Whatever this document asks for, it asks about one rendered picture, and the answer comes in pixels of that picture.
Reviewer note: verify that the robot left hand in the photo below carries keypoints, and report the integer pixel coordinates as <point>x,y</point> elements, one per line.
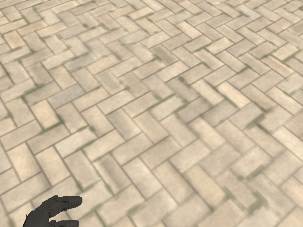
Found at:
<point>49,209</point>

